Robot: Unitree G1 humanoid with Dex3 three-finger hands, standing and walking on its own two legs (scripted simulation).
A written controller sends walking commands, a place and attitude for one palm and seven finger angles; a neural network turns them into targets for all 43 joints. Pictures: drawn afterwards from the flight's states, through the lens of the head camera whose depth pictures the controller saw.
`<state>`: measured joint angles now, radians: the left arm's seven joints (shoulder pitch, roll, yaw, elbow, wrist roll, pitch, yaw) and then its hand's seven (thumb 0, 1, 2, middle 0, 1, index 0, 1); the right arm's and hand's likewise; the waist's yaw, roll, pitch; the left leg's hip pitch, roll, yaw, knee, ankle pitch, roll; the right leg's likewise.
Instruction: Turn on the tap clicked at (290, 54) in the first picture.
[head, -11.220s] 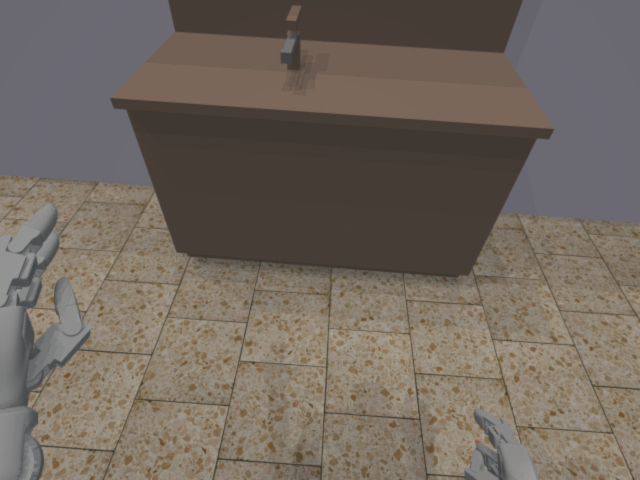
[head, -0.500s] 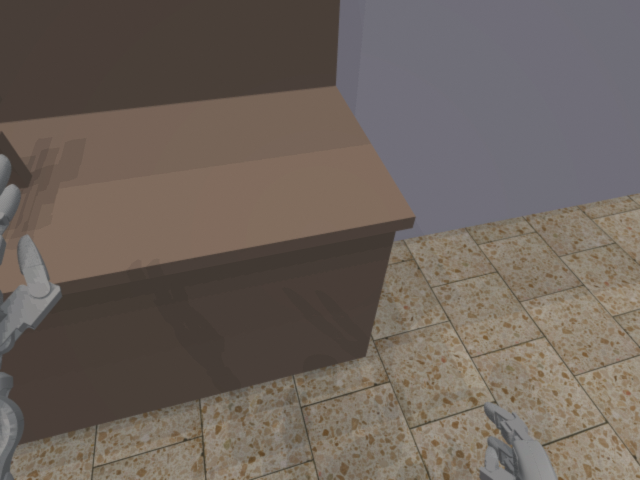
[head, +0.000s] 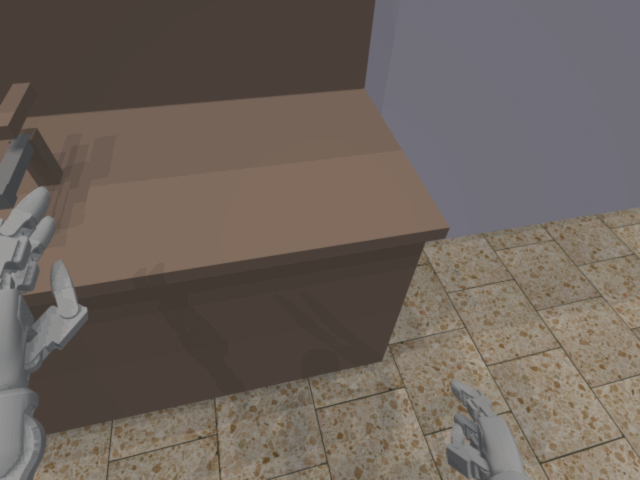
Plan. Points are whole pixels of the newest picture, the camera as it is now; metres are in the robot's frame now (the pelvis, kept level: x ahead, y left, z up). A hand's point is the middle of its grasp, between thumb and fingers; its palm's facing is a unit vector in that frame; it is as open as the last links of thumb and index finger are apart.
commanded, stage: come to a stop and stand still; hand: left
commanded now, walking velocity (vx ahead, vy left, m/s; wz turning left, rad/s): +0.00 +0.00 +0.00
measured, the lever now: out of the picture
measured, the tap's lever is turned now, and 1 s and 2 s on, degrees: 0 0 0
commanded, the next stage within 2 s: look again from close up in 0.22 s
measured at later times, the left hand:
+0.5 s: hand (81, 310) +0.22 +0.25 +0.16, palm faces +0.42 -0.84 -0.35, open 7.4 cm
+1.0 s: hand (78, 302) +0.23 +0.26 +0.16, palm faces +0.42 -0.85 -0.33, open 7.4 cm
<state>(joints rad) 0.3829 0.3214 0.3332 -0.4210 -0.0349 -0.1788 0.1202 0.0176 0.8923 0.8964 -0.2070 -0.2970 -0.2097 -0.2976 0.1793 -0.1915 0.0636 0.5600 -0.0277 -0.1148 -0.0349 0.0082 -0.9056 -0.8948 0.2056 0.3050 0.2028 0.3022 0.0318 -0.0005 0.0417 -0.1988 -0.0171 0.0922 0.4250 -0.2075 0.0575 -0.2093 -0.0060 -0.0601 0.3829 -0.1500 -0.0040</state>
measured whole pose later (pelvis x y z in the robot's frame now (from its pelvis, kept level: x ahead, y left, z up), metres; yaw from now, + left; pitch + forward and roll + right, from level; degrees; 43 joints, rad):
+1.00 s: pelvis +0.02 +0.02 -0.01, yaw +0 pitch -1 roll -2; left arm 0.45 0.33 0.33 -0.49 -0.06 -0.17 0.16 0.02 0.89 0.90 -0.21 -0.30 -0.21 -0.30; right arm 0.19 -0.26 0.01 0.56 -0.02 -0.04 -0.05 0.01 -0.91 -0.90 0.20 0.30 0.20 0.30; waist 0.00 0.02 0.02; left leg -0.25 -0.02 0.09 0.59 -0.33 0.08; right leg -0.26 -0.01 -0.06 0.54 -0.26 0.00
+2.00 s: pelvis +0.07 +0.19 -0.03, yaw -3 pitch -3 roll -1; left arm 0.45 0.35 0.38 -0.55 -0.06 -0.18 0.16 0.02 0.89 0.90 -0.21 -0.30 -0.21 -0.30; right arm 0.16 -0.26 -0.03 0.59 0.01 -0.05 -0.03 0.01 -0.91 -0.90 0.20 0.30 0.20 0.30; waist 0.01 0.00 0.10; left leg -0.33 0.03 0.00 0.69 -0.30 0.01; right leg -0.28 -0.14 -0.04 0.71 -0.38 0.07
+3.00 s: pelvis +0.09 +0.28 +0.00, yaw -4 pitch -1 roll -1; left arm 0.35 0.36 0.35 -0.44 -0.05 -0.21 0.10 0.02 0.90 0.90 -0.20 -0.30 -0.20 -0.30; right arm 0.20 -0.25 -0.02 0.57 0.02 -0.14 -0.01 0.01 -0.91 -0.90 0.20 0.30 0.20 0.30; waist 0.02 -0.01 0.06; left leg -0.26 0.03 0.05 0.47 -0.19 0.01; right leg -0.21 0.06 -0.01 0.42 -0.20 -0.04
